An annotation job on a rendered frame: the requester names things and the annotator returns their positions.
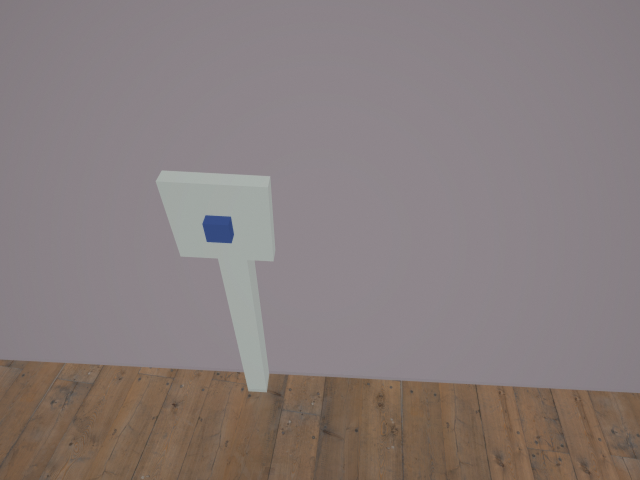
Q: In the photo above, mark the button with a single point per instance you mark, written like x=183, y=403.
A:
x=218, y=229

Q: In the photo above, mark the panel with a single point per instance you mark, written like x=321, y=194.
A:
x=187, y=198

